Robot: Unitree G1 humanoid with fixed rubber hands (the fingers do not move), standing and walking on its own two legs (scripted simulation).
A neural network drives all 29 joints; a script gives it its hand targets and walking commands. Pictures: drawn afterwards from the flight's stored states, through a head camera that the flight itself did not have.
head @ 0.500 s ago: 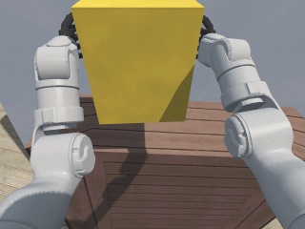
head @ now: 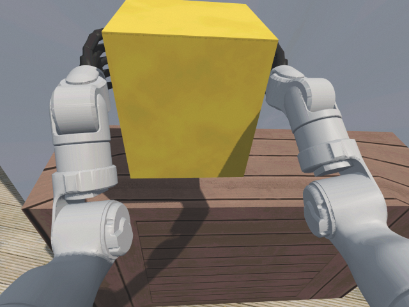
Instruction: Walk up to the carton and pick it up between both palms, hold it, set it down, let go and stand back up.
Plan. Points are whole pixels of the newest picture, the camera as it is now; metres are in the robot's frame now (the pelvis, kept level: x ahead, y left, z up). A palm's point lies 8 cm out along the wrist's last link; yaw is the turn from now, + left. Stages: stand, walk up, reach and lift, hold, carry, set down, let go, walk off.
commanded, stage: hold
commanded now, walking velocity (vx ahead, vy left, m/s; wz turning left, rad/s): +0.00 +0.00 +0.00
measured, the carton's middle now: (188, 90) +0.41 +0.01 +0.25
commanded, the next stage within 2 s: none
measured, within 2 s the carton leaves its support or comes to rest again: neither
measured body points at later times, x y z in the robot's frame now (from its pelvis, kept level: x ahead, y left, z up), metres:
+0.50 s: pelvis +0.01 +0.00 +0.00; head -0.07 +0.02 +0.44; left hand +0.38 +0.18 +0.33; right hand +0.40 -0.13 +0.34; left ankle +0.03 +0.12 -0.75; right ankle +0.00 -0.11 -0.75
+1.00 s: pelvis -0.02 -0.01 +0.00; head -0.07 +0.02 +0.44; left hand +0.38 +0.18 +0.30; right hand +0.40 -0.13 +0.31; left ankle +0.03 +0.12 -0.75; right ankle +0.00 -0.11 -0.75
